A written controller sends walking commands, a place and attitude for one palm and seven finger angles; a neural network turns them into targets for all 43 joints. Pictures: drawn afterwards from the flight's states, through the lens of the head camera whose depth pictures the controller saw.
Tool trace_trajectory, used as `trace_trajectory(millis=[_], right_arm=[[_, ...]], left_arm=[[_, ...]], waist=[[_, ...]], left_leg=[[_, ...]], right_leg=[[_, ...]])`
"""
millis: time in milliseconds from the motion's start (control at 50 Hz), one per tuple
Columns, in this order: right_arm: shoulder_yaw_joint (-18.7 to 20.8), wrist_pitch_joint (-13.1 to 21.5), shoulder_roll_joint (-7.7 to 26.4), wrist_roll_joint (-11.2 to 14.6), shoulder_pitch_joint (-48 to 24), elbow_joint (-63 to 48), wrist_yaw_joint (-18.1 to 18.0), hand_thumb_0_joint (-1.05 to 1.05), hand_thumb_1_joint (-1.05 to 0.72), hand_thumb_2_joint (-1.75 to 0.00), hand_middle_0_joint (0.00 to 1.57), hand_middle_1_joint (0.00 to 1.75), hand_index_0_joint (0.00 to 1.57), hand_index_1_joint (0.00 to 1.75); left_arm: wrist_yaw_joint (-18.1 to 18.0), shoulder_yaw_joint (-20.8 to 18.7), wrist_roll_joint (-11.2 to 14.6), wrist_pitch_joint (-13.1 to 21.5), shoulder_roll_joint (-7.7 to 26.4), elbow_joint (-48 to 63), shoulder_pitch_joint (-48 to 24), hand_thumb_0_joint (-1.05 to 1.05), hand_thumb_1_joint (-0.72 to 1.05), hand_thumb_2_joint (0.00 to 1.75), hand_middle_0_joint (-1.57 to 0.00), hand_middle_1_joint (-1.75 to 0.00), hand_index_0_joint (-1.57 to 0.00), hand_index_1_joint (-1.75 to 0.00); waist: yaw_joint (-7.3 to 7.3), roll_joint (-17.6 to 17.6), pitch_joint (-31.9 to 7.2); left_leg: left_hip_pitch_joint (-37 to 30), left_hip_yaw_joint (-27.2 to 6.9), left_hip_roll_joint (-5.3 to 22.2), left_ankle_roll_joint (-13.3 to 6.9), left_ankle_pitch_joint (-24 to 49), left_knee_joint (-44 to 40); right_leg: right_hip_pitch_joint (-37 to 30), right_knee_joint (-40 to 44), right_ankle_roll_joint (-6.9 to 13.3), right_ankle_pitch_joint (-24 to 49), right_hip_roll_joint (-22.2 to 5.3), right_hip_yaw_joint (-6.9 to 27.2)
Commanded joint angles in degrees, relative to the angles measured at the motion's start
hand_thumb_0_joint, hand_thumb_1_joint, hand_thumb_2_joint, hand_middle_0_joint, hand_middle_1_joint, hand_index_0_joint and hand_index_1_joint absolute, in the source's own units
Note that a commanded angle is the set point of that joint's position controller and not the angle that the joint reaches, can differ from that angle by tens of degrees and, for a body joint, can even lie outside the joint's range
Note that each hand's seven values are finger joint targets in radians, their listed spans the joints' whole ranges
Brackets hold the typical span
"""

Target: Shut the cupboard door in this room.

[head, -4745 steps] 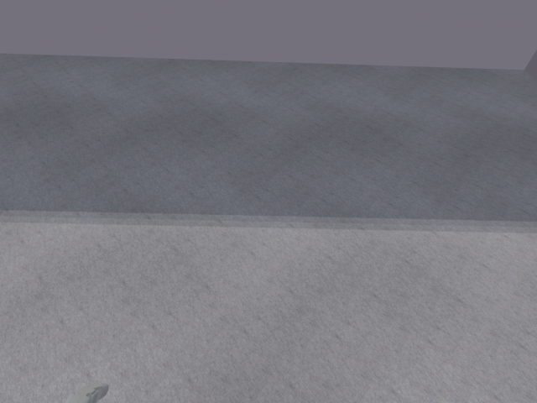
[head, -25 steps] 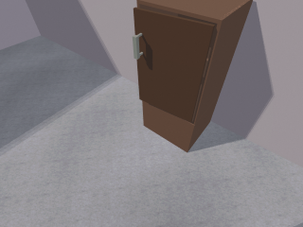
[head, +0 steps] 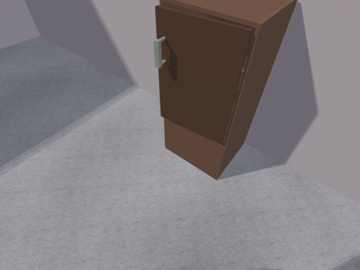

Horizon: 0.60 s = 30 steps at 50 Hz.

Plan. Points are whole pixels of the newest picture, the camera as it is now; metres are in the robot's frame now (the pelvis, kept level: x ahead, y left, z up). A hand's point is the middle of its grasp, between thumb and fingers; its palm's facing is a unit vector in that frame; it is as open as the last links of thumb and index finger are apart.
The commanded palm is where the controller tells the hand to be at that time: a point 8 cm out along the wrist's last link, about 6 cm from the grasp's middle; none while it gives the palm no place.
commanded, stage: look to check the result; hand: left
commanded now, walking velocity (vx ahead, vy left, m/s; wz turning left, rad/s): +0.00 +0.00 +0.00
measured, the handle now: (160, 52) +0.96 +0.14 +0.02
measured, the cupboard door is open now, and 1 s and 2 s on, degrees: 5 5 5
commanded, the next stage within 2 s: walk to a spot facing it in 0.42 s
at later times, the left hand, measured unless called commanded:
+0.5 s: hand out of the picture +0.05 +0.20 -0.17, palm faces +0.00 -0.97 -0.25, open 7.4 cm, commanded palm none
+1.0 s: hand out of the picture +0.01 +0.21 -0.21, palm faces +0.23 -0.95 -0.22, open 7.4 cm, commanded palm none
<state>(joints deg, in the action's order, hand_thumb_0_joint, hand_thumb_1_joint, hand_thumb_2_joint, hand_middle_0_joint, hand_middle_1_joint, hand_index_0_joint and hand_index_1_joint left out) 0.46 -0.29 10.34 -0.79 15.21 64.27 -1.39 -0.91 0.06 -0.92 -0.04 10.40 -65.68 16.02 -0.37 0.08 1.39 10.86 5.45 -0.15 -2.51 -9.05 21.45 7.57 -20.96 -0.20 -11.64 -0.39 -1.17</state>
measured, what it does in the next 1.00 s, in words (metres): stands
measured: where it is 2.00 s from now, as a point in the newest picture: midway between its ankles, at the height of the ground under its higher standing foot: outside the picture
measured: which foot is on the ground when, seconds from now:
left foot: down 0.00-1.00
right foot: down 0.00-0.96, up 0.98-1.00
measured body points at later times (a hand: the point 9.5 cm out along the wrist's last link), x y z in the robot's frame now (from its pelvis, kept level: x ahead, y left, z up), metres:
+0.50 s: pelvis +0.02 -0.01 +0.00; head +0.02 -0.01 +0.45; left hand +0.05 +0.25 -0.15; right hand +0.05 -0.27 -0.15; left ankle +0.03 +0.09 -0.75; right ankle +0.00 -0.12 -0.75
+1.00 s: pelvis +0.01 +0.01 -0.03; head +0.04 +0.04 +0.42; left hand +0.00 +0.26 -0.19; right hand +0.10 -0.23 -0.17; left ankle +0.02 +0.11 -0.75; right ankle -0.01 -0.12 -0.73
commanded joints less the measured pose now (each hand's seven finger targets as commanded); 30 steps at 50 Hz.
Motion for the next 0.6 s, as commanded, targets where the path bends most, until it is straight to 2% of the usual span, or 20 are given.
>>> trace_trajectory(millis=[0, 120, 260, 520, 540, 580], right_arm=[[1.6, 1.1, 8.5, 0.1, 1.6, -2.1, -0.6, 0.0, -0.9, -0.9, 0.2, 0.3, 0.2, 0.3], [1.6, 1.1, 9.3, 0.1, 0.5, -1.9, -0.5, 0.0, -0.9, -0.9, 0.2, 0.3, 0.2, 0.3], [1.7, 1.3, 10.7, 0.1, -1.1, -1.9, -0.4, 0.0, -0.9, -0.9, 0.2, 0.3, 0.2, 0.3], [1.5, 1.4, 12.8, 0.0, -3.8, -2.0, -0.3, 0.0, -0.9, -0.9, 0.2, 0.3, 0.2, 0.3], [1.4, 1.5, 12.6, 0.0, -3.8, -2.2, -0.3, 0.0, -0.9, -0.9, 0.2, 0.3, 0.2, 0.3], [0.8, 0.8, 9.2, 0.1, -2.7, -2.4, -0.1, 0.0, -0.9, -0.9, 0.2, 0.3, 0.2, 0.3]], left_arm=[[-0.7, -1.6, 0.0, 1.1, 8.0, 1.8, 2.0, 0.0, 0.9, 0.9, -0.2, -0.3, -0.2, -0.3], [-0.7, -1.7, 0.0, 1.1, 8.9, 1.9, 1.0, 0.0, 0.9, 0.9, -0.2, -0.3, -0.2, -0.3], [-0.6, -1.9, 0.0, 1.4, 10.6, 2.3, -0.7, 0.0, 0.9, 0.9, -0.2, -0.3, -0.2, -0.3], [-0.5, -2.1, 0.1, 1.6, 12.6, 2.4, -3.2, 0.0, 0.9, 0.9, -0.2, -0.3, -0.2, -0.3], [-0.5, -2.2, 0.1, 1.5, 12.7, 2.6, -3.3, 0.0, 0.9, 0.9, -0.2, -0.3, -0.2, -0.3], [-0.9, -1.9, 0.2, 0.8, 9.6, 2.6, -1.8, 0.0, 0.9, 0.9, -0.2, -0.3, -0.2, -0.3]], waist=[[-0.02, -0.4, 2.6], [0.09, 0.9, 2.7], [0.0, 0.3, 0.3], [0.03, -0.8, 0.4], [0.06, -1.0, -0.4], [0.19, -0.7, -0.2]], left_leg=[[-1.2, -8.2, 7.0, 0.4, -3.0, -5.9], [-2.2, -8.1, 7.1, 0.3, -1.3, -6.0], [-3.9, -8.0, 7.4, 0.4, 2.3, -5.6], [-5.2, -7.8, 7.6, 0.8, 5.3, -6.0], [-4.9, -8.0, 7.4, 0.8, 6.9, -5.4], [-3.8, -8.0, 7.2, 1.2, 9.9, -3.5]], right_leg=[[4.4, 4.4, 2.6, 0.2, -5.1, 4.8], [4.2, 4.5, 2.5, 1.2, -5.3, 4.8], [2.5, 4.6, 2.5, 3.6, -5.4, 5.1], [1.0, 6.0, 2.6, 6.4, -6.1, 5.4], [0.1, 5.3, 2.4, 7.5, -6.3, 4.7], [0.3, 2.9, 1.7, 9.0, -6.7, 3.4]])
